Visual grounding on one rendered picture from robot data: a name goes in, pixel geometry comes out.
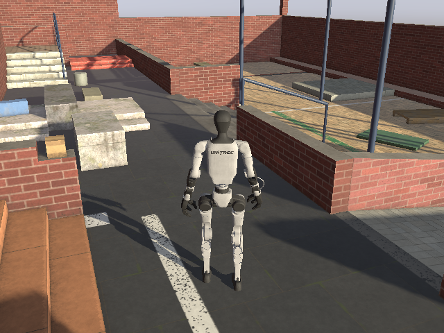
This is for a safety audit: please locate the left robot hand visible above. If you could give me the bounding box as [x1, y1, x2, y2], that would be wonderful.
[181, 199, 197, 217]

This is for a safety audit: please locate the left robot shin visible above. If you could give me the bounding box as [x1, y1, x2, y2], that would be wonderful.
[201, 228, 211, 273]

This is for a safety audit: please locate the right robot hand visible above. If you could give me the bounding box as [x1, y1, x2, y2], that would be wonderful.
[247, 194, 263, 210]

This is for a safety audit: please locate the robot left forearm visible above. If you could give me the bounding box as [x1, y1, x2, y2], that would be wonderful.
[183, 168, 197, 200]

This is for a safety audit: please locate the humanoid robot head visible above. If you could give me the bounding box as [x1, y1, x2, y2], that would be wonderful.
[210, 110, 234, 144]

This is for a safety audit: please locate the left robot upper arm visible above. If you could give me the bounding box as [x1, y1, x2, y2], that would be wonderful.
[190, 140, 208, 179]

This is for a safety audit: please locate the robot right forearm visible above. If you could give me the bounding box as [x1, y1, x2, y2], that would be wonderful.
[248, 167, 261, 196]

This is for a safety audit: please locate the right robot upper arm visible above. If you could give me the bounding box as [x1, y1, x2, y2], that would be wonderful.
[237, 140, 255, 178]

